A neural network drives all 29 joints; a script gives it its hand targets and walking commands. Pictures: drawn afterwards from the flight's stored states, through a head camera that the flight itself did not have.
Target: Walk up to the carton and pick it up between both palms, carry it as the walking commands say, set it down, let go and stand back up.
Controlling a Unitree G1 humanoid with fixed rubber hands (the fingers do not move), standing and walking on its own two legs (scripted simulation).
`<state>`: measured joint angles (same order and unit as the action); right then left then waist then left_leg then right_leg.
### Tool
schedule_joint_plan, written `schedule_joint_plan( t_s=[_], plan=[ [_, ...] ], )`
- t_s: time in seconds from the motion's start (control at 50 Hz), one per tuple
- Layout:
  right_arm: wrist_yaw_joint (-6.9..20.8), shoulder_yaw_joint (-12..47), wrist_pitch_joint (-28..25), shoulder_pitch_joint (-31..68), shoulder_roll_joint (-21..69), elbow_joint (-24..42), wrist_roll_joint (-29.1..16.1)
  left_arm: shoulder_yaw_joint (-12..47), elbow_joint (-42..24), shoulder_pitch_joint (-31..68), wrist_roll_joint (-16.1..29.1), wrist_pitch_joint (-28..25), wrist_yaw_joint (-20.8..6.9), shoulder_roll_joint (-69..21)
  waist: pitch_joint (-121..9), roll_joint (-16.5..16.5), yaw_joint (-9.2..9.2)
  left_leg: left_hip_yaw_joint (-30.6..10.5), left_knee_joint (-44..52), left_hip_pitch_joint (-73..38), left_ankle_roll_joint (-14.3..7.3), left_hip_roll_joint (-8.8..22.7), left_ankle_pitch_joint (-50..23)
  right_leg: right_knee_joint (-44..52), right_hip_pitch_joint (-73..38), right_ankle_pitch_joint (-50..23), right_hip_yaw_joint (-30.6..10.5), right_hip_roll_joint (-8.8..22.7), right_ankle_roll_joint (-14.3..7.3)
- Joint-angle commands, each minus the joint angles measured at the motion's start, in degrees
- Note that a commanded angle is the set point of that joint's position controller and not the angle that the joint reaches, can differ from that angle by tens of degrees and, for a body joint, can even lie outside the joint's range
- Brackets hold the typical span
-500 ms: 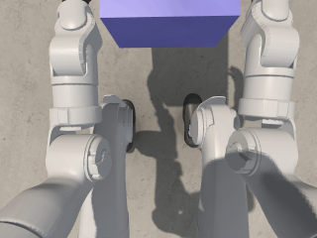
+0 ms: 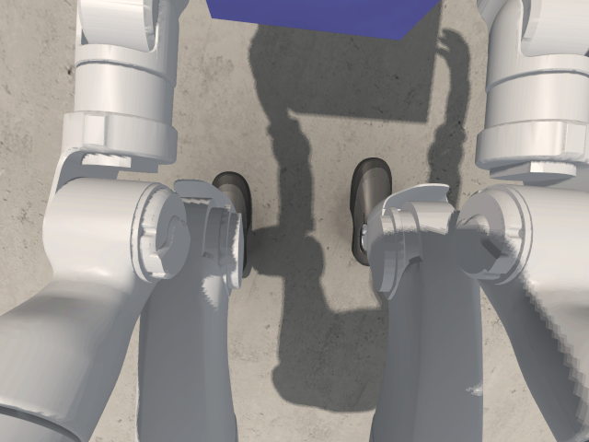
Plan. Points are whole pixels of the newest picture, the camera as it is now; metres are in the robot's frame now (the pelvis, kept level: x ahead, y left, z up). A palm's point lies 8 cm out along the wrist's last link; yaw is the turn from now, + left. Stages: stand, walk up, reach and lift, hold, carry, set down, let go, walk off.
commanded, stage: set down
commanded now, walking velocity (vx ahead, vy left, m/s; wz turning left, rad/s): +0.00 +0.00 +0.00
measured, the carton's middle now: out of the picture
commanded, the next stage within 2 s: none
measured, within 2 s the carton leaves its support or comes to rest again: rests again in 1.92 s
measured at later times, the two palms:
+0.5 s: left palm out of the picture +0.57 +0.14 -0.19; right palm out of the picture +0.59 -0.18 -0.18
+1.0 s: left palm out of the picture +0.59 +0.15 -0.25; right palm out of the picture +0.59 -0.17 -0.24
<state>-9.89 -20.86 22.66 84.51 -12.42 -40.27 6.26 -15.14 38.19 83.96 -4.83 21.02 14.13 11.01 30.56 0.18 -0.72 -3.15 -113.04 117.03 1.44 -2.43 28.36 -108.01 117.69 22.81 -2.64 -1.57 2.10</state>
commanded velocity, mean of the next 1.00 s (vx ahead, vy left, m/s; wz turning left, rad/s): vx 0.00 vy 0.00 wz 0.00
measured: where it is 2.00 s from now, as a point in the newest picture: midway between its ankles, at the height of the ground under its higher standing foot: (299, 236)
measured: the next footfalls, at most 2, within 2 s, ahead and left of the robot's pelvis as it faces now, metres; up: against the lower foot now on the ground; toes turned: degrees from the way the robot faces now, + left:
none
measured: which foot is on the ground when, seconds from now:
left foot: down 0.00-1.00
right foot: down 0.00-1.00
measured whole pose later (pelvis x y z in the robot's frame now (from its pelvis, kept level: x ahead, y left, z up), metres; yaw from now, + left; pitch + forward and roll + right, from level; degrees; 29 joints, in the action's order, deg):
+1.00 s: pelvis +0.03 -0.01 -0.06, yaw +1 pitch +33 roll +0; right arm -4.4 -14.0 11.8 89.2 -19.1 -58.9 -1.2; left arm -8.9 53.4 88.3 0.9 15.5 5.4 18.7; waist 30.0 -2.5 -0.7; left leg -3.4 -126.0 124.6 3.3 -2.9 34.7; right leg -122.5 127.4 28.4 -2.9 -2.0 2.8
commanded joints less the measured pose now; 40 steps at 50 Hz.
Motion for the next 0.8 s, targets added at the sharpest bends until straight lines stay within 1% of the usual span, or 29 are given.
schedule_joint_plan(
  t_s=[0.0, 0.02, 0.06, 0.08, 0.12, 0.18, 0.2, 0.22, 0.26, 0.3, 0.32, 0.34, 0.36, 0.38, 0.4, 0.42, 0.44, 0.46, 0.48, 0.5, 0.52, 0.54, 0.56, 0.6, 0.66, 0.68, 0.72, 0.76, 0.78],
  plan=[
    [19.87, 41.92, -4.46, 43.13, 48.87, 25.44, -22.86, 41.32, -30.91, 46.96, 23.94, -2.26, -18.11, -56.20, -169.47, 4.40, -3.69, 6.62, 2.52, -71.67, 1.91, -5.18, -34.54, -2.96, -54.94, -24.65, 11.85, -6.45, -1.55],
    [19.90, 40.68, -4.90, 43.93, 48.01, 25.85, -23.12, 39.95, -28.00, 45.00, 24.39, -2.18, -18.24, -58.49, -164.81, 6.02, -3.32, 7.07, 3.39, -69.35, 1.96, -5.39, -33.28, -2.13, -52.34, -24.34, 11.27, -6.31, -2.07],
    [19.87, 35.83, -4.58, 38.13, 51.61, 11.72, -20.01, 35.69, -15.44, 39.27, 21.32, -2.45, -19.11, -58.38, -144.20, 4.99, -3.59, 6.61, 4.66, -56.97, 1.63, -5.63, -26.13, -1.75, -44.93, -18.72, 10.93, -5.74, -2.41],
    [20.09, 34.40, -5.22, 36.74, 52.84, 9.21, -18.76, 34.39, -11.22, 35.65, 19.91, -2.88, -19.78, -59.36, -140.10, 3.71, -3.62, 6.46, 4.26, -53.63, 1.41, -5.09, -25.42, -1.89, -43.64, -18.48, 10.75, -5.51, -2.87],
    [21.10, 31.38, -6.03, 34.56, 54.14, 1.45, -16.59, 29.98, 0.03, 29.46, 16.51, -3.30, -21.58, -61.26, -123.91, 3.02, -1.64, 6.41, 5.67, -43.08, 0.39, -5.03, -19.41, -1.28, -36.45, -13.44, 10.12, -5.22, -2.68],
    [22.64, 28.05, -6.64, 32.87, 54.79, -5.68, -12.89, 23.40, 8.64, 26.68, 10.41, -4.45, -23.95, -59.29, -108.58, -0.78, 1.54, 6.27, 5.54, -30.94, -0.85, -4.81, -12.74, -2.20, -32.49, -8.99, 8.65, -4.92, -1.79],
    [22.90, 28.63, -7.19, 34.69, 54.48, -3.01, -13.59, 23.00, 6.10, 29.69, 11.05, -5.35, -24.62, -57.52, -110.73, -1.79, 1.99, 7.01, 4.23, -29.24, -1.12, -4.96, -12.51, -2.31, -34.15, -8.97, 8.16, -4.83, -1.41],
    [22.78, 28.62, -7.77, 36.35, 53.90, -0.58, -13.70, 23.56, 4.57, 31.69, 10.71, -5.74, -25.15, -57.39, -112.22, 0.31, 2.04, 7.64, 3.69, -29.33, -0.56, -4.75, -12.80, -2.31, -34.65, -9.80, 7.88, -5.02, -1.60],
    [21.67, 29.99, -9.08, 41.67, 50.58, 5.92, -15.85, 25.63, -1.00, 39.22, 13.29, -6.81, -25.08, -54.58, -119.47, 0.53, 1.15, 8.19, 2.37, -31.47, -0.06, -4.59, -13.61, -2.76, -39.66, -12.23, 7.82, -5.07, -1.82],
    [20.14, 31.63, -10.77, 47.53, 46.36, 14.15, -18.51, 29.19, -10.87, 47.82, 16.96, -8.28, -24.09, -51.73, -129.22, 1.81, -1.04, 7.69, 1.05, -36.14, 0.09, -4.51, -19.10, -4.56, -43.56, -18.37, 8.63, -4.88, -1.53],
    [19.40, 32.64, -11.48, 50.67, 46.43, 18.42, -20.96, 29.97, -15.15, 50.12, 19.22, -8.68, -23.35, -49.92, -134.14, 3.01, -0.20, 7.78, 0.77, -40.15, -0.23, -4.55, -22.92, -4.99, -45.69, -20.88, 8.79, -4.84, -1.58],
    [18.53, 33.81, -11.27, 49.74, 46.07, 18.65, -21.54, 31.03, -18.12, 52.11, 20.65, -9.20, -22.58, -46.51, -136.04, 1.85, -1.00, 8.23, -0.68, -39.96, 0.09, -4.58, -24.46, -5.28, -49.21, -23.74, 8.04, -4.72, -1.98],
    [17.17, 34.32, -12.08, 51.73, 44.23, 19.48, -22.42, 31.49, -17.98, 53.56, 23.05, -9.72, -21.85, -46.36, -137.82, 1.42, -1.62, 8.82, -1.86, -39.82, 0.43, -4.44, -25.33, -5.82, -52.25, -25.37, 7.63, -4.41, -1.99],
    [16.36, 33.98, -12.17, 53.03, 44.39, 18.37, -22.64, 29.83, -18.05, 53.99, 22.62, -10.49, -21.25, -43.76, -135.40, -1.22, -0.39, 9.01, -1.48, -36.77, 0.13, -4.75, -25.36, -5.57, -54.24, -25.95, 7.65, -4.39, -1.01],
    [15.82, 30.63, -11.58, 45.67, 45.28, 6.20, -20.31, 27.85, -9.40, 50.19, 21.18, -10.86, -21.29, -41.42, -121.55, -2.55, -1.08, 8.97, -0.52, -30.41, -0.05, -4.32, -18.85, -5.45, -50.89, -21.05, 7.76, -4.13, -0.71],
    [15.80, 28.94, -11.25, 44.02, 45.44, 0.78, -18.71, 26.43, -6.36, 50.07, 20.78, -10.91, -21.59, -41.44, -112.18, -3.84, -0.49, 9.47, 0.19, -25.78, -0.12, -4.40, -14.72, -3.97, -48.29, -16.10, 7.01, -3.76, -0.88],
    [16.78, 25.50, -9.80, 37.83, 46.21, -10.24, -16.08, 23.99, -0.48, 47.53, 17.84, -10.64, -22.16, -39.55, -98.78, -2.94, 0.35, 9.36, 1.42, -20.69, -0.56, -4.00, -8.84, -3.43, -41.39, -10.05, 6.95, -3.43, -0.66],
    [17.78, 24.22, -8.68, 34.18, 48.18, -16.43, -13.77, 22.19, 3.93, 45.71, 16.66, -10.25, -22.94, -39.09, -89.20, -5.49, 0.19, 8.95, 2.58, -16.47, -1.37, -3.95, -3.54, -2.72, -37.59, -5.04, 6.98, -3.48, -1.06],
    [18.84, 22.37, -8.07, 32.29, 48.66, -19.57, -12.77, 20.98, 3.99, 46.40, 14.69, -10.05, -23.70, -37.88, -83.81, -3.04, 1.71, 9.32, 2.74, -13.67, -1.47, -3.60, -1.46, -2.56, -34.89, -3.18, 5.60, -3.44, -1.21],
    [19.57, 21.48, -7.18, 29.05, 49.42, -23.33, -10.99, 19.62, 6.36, 45.60, 14.03, -10.01, -24.36, -36.92, -79.55, -5.53, 1.53, 9.66, 2.33, -11.34, -1.36, -3.35, 2.17, -2.80, -32.94, 0.32, 5.68, -3.38, -1.41],
    [20.22, 20.52, -7.44, 28.80, 48.63, -24.26, -10.39, 18.37, 9.14, 43.28, 12.87, -9.60, -25.02, -37.70, -76.10, -4.90, 0.64, 9.78, 2.37, -9.54, -1.19, -3.21, 3.24, -2.49, -31.47, 1.17, 5.54, -3.62, -1.35],
    [20.81, 19.45, -7.47, 28.31, 47.96, -25.10, -10.00, 17.27, 10.45, 41.97, 11.60, -9.34, -25.44, -36.94, -74.23, -3.79, 1.93, 9.72, 2.15, -10.74, -1.03, -3.19, 4.09, -3.14, -30.16, 2.48, 5.48, -3.39, -1.20],
    [20.88, 18.38, -8.12, 29.20, 46.45, -22.12, -9.52, 17.80, 8.22, 42.72, 11.32, -9.15, -25.99, -37.75, -78.75, -3.03, 0.60, 8.96, 1.42, -12.36, -0.85, -3.03, 2.01, -4.07, -30.87, -0.09, 6.13, -3.68, -1.63],
    [20.78, 20.07, -9.68, 33.97, 44.88, -13.80, -12.09, 17.08, 3.64, 42.91, 11.35, -9.63, -25.69, -37.62, -84.55, -1.56, 2.67, 8.84, 0.08, -16.25, -0.06, -3.00, -4.97, -5.75, -30.81, -5.23, 6.23, -3.80, -1.61],
    [19.53, 24.49, -12.47, 42.50, 41.42, -2.40, -17.16, 21.60, -8.09, 51.96, 16.25, -11.66, -23.63, -37.64, -104.84, 0.58, 2.23, 8.50, -3.71, -26.32, 0.35, -3.49, -17.36, -8.91, -36.75, -16.80, 6.38, -3.58, -2.08],
    [18.93, 27.03, -12.71, 42.84, 41.14, -1.13, -19.21, 23.61, -11.60, 54.32, 18.24, -12.55, -22.32, -35.22, -108.50, -1.01, 2.58, 8.78, -4.31, -28.36, 0.44, -3.33, -19.64, -9.29, -38.64, -19.02, 6.59, -3.78, -2.04],
    [18.24, 27.79, -13.18, 45.14, 37.61, -3.78, -20.06, 22.78, -1.47, 47.81, 18.32, -11.67, -21.18, -35.76, -99.32, -0.13, 2.82, 8.66, -3.33, -29.16, 0.39, -3.10, -17.53, -10.09, -34.52, -14.80, 8.08, -3.17, -1.33],
    [18.56, 26.37, -12.46, 41.55, 37.74, -8.28, -17.79, 21.53, 2.65, 45.44, 18.65, -11.20, -21.55, -37.19, -90.90, -2.44, 0.21, 8.13, -3.34, -24.40, -0.51, -3.44, -13.44, -9.75, -32.70, -11.23, 7.84, -2.88, -1.31],
    [18.94, 25.50, -12.84, 42.92, 37.13, -7.05, -17.58, 21.13, 6.11, 42.99, 17.93, -10.34, -22.05, -39.32, -86.56, -0.47, 0.38, 8.32, -2.88, -22.66, -0.43, -3.68, -12.59, -9.10, -30.45, -10.15, 7.61, -2.86, -1.75]
  ],
)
